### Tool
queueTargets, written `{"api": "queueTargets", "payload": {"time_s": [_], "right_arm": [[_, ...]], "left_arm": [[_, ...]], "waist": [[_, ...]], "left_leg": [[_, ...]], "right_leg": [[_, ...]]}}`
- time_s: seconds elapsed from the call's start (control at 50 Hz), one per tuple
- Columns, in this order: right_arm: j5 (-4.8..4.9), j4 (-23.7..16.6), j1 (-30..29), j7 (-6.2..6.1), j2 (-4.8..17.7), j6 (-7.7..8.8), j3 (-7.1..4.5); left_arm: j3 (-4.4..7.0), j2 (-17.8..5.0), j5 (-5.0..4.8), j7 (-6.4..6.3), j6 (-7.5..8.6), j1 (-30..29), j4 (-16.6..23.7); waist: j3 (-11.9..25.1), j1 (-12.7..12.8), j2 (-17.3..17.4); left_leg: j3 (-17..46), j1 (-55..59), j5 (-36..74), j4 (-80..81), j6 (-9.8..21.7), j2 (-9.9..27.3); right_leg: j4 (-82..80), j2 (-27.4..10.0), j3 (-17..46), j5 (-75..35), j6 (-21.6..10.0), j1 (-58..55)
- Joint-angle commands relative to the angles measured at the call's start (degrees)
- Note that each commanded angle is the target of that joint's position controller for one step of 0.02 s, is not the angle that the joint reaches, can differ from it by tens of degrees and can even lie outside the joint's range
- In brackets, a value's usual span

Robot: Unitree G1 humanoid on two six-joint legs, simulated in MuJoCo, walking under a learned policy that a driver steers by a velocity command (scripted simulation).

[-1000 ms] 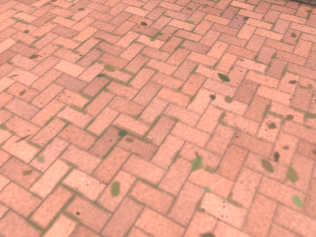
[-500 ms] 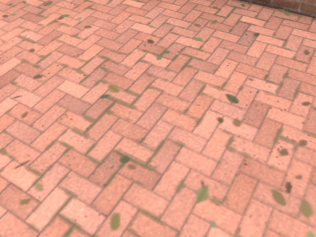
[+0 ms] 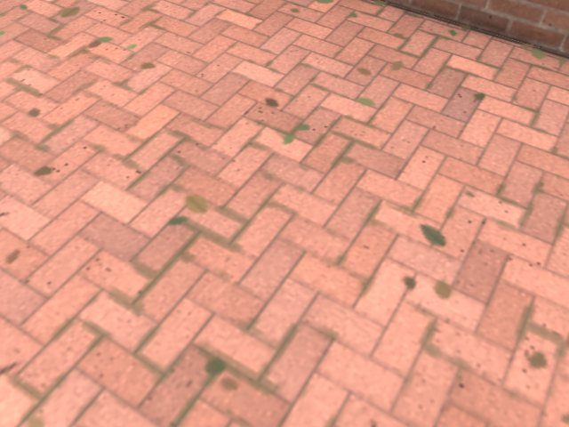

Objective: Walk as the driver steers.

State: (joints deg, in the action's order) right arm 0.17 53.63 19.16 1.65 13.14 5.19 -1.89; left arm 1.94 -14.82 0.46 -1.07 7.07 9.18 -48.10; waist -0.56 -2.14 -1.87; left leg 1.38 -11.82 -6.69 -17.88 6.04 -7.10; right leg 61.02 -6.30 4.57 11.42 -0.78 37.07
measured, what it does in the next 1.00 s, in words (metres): walks ahead, turning left: right foot, then left foot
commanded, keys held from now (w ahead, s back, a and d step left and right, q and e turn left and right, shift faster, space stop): w+q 1.00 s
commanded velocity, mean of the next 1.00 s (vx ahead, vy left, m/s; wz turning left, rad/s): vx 0.50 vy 0.00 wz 0.55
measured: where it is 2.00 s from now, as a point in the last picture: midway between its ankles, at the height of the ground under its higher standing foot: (131, 283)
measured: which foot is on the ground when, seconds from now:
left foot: down 0.00-0.24, up 0.26-0.76, down 0.78-1.00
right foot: up 0.00-0.22, down 0.24-0.78, up 0.80-1.00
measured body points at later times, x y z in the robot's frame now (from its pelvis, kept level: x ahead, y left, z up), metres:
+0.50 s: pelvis +0.26 -0.05 +0.00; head +0.28 -0.05 +0.45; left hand +0.22 +0.23 -0.11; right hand +0.47 -0.27 -0.11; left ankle +0.28 +0.13 -0.66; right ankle +0.26 -0.15 -0.74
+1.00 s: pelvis +0.47 +0.12 +0.00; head +0.49 +0.15 +0.45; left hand +0.46 +0.44 -0.10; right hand +0.70 -0.06 -0.10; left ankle +0.45 +0.18 -0.74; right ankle +0.63 -0.01 -0.66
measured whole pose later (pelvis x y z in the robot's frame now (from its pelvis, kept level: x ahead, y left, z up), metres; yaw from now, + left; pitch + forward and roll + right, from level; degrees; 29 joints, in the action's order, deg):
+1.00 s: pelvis +0.47 +0.12 +0.00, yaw +36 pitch +2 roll +0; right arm 0.5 39.8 18.1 1.3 15.3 3.1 -3.8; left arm 3.1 -17.4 0.8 -0.3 6.2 7.7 -41.3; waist -1.7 -1.6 -2.0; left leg 2.8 -14.1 -9.5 -21.9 6.3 -6.5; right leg 60.7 -6.6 3.8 14.0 1.9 37.2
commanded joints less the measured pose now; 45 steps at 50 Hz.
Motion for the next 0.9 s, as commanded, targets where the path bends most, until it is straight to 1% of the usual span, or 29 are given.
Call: {"api": "queueTargets", "payload": {"time_s": [0.02, 0.08, 0.14, 0.18, 0.2, 0.22, 0.24, 0.26, 0.28, 0.3, 0.32, 0.34, 0.36, 0.38, 0.42, 0.5, 0.58, 0.64, 0.68, 0.72, 0.74, 0.76, 0.78, 0.8, 0.82, 0.84, 0.86, 0.88, 0.9], "right_arm": [[0.32, -5.2, -3.4, -1.38, 9.1, 1.21, -1.98], [1.11, -4.8, 0.5, -2.01, 10.3, 0.59, -2.51], [1.72, -4.5, 3.0, -2.29, 10.0, -0.06, -2.62], [1.51, -4.9, 2.8, -2.60, 10.1, -0.56, -2.79], [1.27, -5.4, 2.2, -2.71, 10.1, -0.85, -2.87], [1.08, -6.0, 1.5, -2.74, 8.9, -1.08, -2.54], [0.67, -7.3, 0.3, -2.54, 6.1, -0.93, -1.56], [0.96, -8.8, 4.1, -2.19, 1.7, -0.17, -0.33], [2.32, -10.2, 7.2, -2.11, 3.4, 0.41, -0.27], [2.74, -9.4, 4.6, -2.29, 9.2, 0.13, -1.62], [2.23, -10.0, 0.9, -2.34, 9.9, -0.41, -2.04], [1.58, -10.4, -0.5, -2.31, 8.8, -0.81, -2.12], [1.30, -10.9, -1.2, -2.10, 8.0, -1.24, -2.39], [1.41, -11.3, -1.2, -1.79, 6.8, -1.73, -2.35], [1.48, -12.3, -1.7, -1.44, 5.1, -2.39, -2.16], [1.30, -15.4, -6.4, -1.08, 4.5, -2.62, -2.07], [1.09, -18.3, -14.1, 0.42, 3.6, -2.26, -1.60], [1.33, -20.9, -18.9, 1.47, 3.6, -2.35, -1.46], [1.42, -22.4, -20.4, 2.06, 4.2, -2.44, -1.69], [1.16, -22.8, -18.3, 2.24, 5.9, -2.71, -2.57], [1.09, -22.1, -13.9, 2.11, 7.6, -2.90, -3.55], [1.19, -19.5, -4.5, 1.67, 10.3, -3.01, -5.25], [1.23, -17.0, 5.5, 0.35, 15.0, -3.49, -7.34], [1.29, -17.6, 3.5, -0.13, 22.0, -2.95, -7.89], [0.88, -18.8, 6.6, 0.01, 17.5, -2.24, -6.60], [0.45, -17.9, 4.6, 0.29, 14.1, -1.53, -5.59], [0.91, -18.3, 0.6, 0.32, 12.3, -1.26, -4.97], [0.87, -19.2, -3.9, 0.28, 10.5, -1.31, -4.33], [0.28, -20.1, -6.3, 0.16, 9.3, -1.27, -3.84]], "left_arm": [[0.63, -2.8, 0.48, -0.80, -0.48, 0.3, 3.5], [0.24, -2.2, -0.37, -0.27, -0.11, -6.6, 5.5], [0.57, -3.9, -1.19, 0.41, 0.32, -10.3, 7.3], [1.18, -5.7, -1.37, 0.89, 1.00, -10.2, 7.9], [1.56, -6.5, -1.41, 1.01, 1.39, -8.4, 7.7], [2.21, -7.4, -1.27, 0.90, 1.70, -3.8, 6.5], [3.13, -9.9, -0.57, 0.59, 2.07, 4.3, 5.2], [4.49, -15.0, 0.30, 0.08, 1.68, 12.3, 4.5], [4.73, -14.5, -0.09, 0.54, 0.82, 14.9, 3.0], [3.35, -8.7, -0.12, 0.67, 0.88, 11.6, 4.7], [2.68, -6.6, -0.31, 0.77, 0.62, 8.7, 5.3], [2.21, -5.4, -0.31, 0.99, 0.39, 5.5, 5.5], [1.94, -4.6, -0.18, 1.09, 0.21, 3.7, 5.3], [1.94, -4.6, -0.02, 1.19, 0.22, 3.1, 4.9], [2.42, -5.3, -0.07, 1.36, 0.58, 4.1, 3.9], [3.33, -7.5, 0.02, 0.95, 0.38, 6.0, 2.1], [3.63, -9.2, -0.36, 0.46, -0.35, 7.2, 1.5], [3.95, -10.5, -1.09, 0.36, -1.13, 9.5, 0.4], [4.24, -11.4, -1.58, 0.35, -1.87, 10.0, 0.0], [4.71, -13.1, -1.85, 0.10, -2.55, 9.3, 0.3], [4.97, -14.0, -1.95, -0.13, -2.98, 9.0, 0.5], [4.84, -13.9, -2.11, -0.39, -3.37, 8.1, 0.8], [4.05, -12.1, -1.06, -0.57, -3.08, 8.7, 2.1], [1.08, -2.8, 1.11, 0.53, -1.32, 14.5, 5.8], [1.66, -7.5, -1.18, 1.35, 1.22, 8.4, 6.7], [2.42, -10.1, -3.15, 1.57, 2.02, 2.7, 8.4], [2.09, -9.3, -2.33, 1.14, 2.26, 2.3, 8.5], [2.39, -9.3, -0.86, 0.64, 1.91, 2.8, 7.7], [2.83, -9.7, -0.30, 0.64, 1.10, 4.4, 7.6]], "waist": [[-2.5, 2.5, 4.5], [-1.3, -0.4, 5.8], [-0.6, -1.6, 5.9], [-0.1, -0.6, 6.6], [0.5, 0.7, 7.3], [2.2, 3.1, 7.7], [7.9, 6.8, 5.6], [16.4, 7.5, -7.4], [18.6, 6.1, -19.2], [11.7, 6.8, -9.8], [6.7, 6.3, -4.3], [3.7, 4.9, -1.7], [1.6, 3.6, -2.9], [0.5, 2.9, -3.9], [0.3, 2.6, -3.7], [-0.3, 3.2, -2.0], [-2.0, 5.6, -1.8], [-3.9, 6.9, -1.7], [-4.4, 6.5, -2.1], [-1.8, 4.1, -3.9], [1.2, 1.3, -4.6], [6.0, -3.9, -3.3], [11.3, -8.1, 2.2], [16.5, 0.1, 18.1], [24.0, -4.8, 12.1], [14.9, -5.0, 8.6], [9.9, -2.1, 4.1], [6.6, 0.7, 2.3], [5.5, 2.8, 3.3]], "left_leg": [[12.5, -10.9, 0.9, 10.5, 9.5, 13.1], [12.7, -8.3, -0.2, 7.9, 7.6, 12.7], [17.3, -2.9, -4.7, 4.3, 6.9, 14.7], [20.8, 0.1, -6.4, 0.6, 6.1, 15.7], [21.9, 0.7, -5.8, -1.9, 5.5, 15.4], [21.9, 0.1, -4.6, -6.1, 4.3, 13.4], [18.7, -4.6, -4.7, -17.4, 2.3, 10.2], [9.6, -20.7, -16.6, -36.1, -1.6, 2.5], [7.0, -33.9, -27.2, -48.9, -2.2, 3.3], [9.4, -36.8, -22.5, -55.2, -2.4, 6.7], [8.0, -36.2, -17.2, -56.2, -2.8, 8.7], [7.3, -34.0, -13.2, -54.1, -3.5, 10.3], [7.0, -32.4, -10.8, -51.9, -3.8, 11.8], [5.9, -30.2, -9.4, -50.9, -4.1, 12.8], [4.6, -30.0, -6.7, -50.1, -4.7, 13.1], [4.7, -33.2, 0.5, -41.1, -5.6, 13.5], [1.0, -30.6, 9.0, -28.5, -4.7, 13.0], [-1.4, -30.3, 7.1, -23.4, -3.6, 12.6], [-3.1, -29.3, 2.6, -21.1, -2.0, 11.7], [-6.5, -22.2, -3.2, -19.8, 0.3, 8.3], [-8.1, -15.5, -5.3, -19.0, 1.7, 5.7], [-8.9, -2.5, -1.9, -14.9, 3.8, 2.9], [0.9, 16.3, -0.6, -13.7, 6.8, 7.8], [33.8, 35.0, -6.8, -8.9, 17.0, 23.5], [46.8, 36.8, -13.9, 0.4, 19.0, 27.0], [37.8, 31.0, -9.0, 1.0, 15.6, 25.1], [30.4, 21.6, -3.7, 0.8, 13.3, 22.5], [24.5, 12.9, 2.0, 1.2, 11.6, 20.0], [21.3, 7.0, 5.9, 2.6, 11.0, 18.2]], "right_leg": [[-12.9, 0.8, -1.6, -9.9, 2.0, -5.0], [-25.0, 3.9, -1.8, -15.9, 3.0, -8.6], [-30.7, 4.7, -0.2, -14.5, 3.3, -10.2], [-33.8, 5.1, 0.5, -10.1, 2.4, -12.8], [-35.2, 5.3, 0.1, -7.3, 1.6, -15.7], [-37.4, 5.2, -0.7, -5.2, 0.3, -21.7], [-37.0, -0.3, 3.5, -3.9, -2.7, -33.9], [-38.2, -13.1, 20.2, -0.1, -9.4, -54.4], [-43.3, -20.8, 39.6, 11.4, -14.4, -59.0], [-44.4, -18.3, 35.0, 14.3, -12.5, -52.6], [-44.7, -15.6, 25.4, 9.0, -10.2, -45.7], [-46.5, -12.5, 18.8, 3.0, -9.2, -39.6], [-48.1, -10.5, 14.1, -0.9, -8.5, -35.7], [-49.8, -8.9, 9.8, -3.7, -8.0, -32.6], [-51.3, -7.9, 4.4, -10.4, -8.9, -31.3], [-52.0, -8.7, -2.4, -18.8, -9.7, -33.5], [-52.1, -8.3, -8.6, -17.4, -8.4, -34.6], [-51.1, -9.8, -10.7, -16.7, -7.6, -38.1], [-48.9, -10.9, -12.2, -20.9, -6.7, -40.9], [-42.3, -10.8, -14.6, -38.5, -5.5, -41.8], [-35.0, -10.3, -15.8, -47.6, -5.0, -41.4], [-23.2, -8.3, -17.5, -50.1, -3.5, -37.5], [-5.6, -5.9, -17.3, -34.1, -0.8, -22.7], [14.8, 5.4, -11.9, 21.3, 2.2, 3.6], [21.1, 6.3, 0.7, 22.4, 1.2, 9.6], [20.1, 3.8, 0.6, 16.3, 0.0, 14.0], [14.9, 1.4, 0.3, 10.9, -0.5, 11.3], [10.4, -0.5, 0.1, 8.0, 0.1, 6.7], [7.7, -1.6, 0.6, 6.1, 0.6, 2.3]]}}
Velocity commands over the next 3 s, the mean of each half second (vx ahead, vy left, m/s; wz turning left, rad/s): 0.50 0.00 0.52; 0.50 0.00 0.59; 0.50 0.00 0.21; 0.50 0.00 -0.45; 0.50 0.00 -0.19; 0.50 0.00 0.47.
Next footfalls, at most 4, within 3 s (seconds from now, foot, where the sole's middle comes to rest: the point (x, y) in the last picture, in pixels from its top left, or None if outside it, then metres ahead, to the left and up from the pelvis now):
0.24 right None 0.30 -0.15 -0.78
0.78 left None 0.48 0.20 -0.78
1.28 right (200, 308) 0.83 0.22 -0.78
1.76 left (82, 301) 0.86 0.54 -0.78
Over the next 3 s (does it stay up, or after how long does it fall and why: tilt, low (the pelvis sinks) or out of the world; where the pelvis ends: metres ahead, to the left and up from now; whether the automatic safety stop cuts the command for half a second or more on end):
stays up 1.38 0.63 -0.01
